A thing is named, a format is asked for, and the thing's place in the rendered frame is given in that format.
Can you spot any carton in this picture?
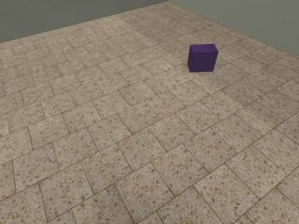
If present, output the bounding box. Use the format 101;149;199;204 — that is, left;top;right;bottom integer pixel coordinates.
187;44;219;73

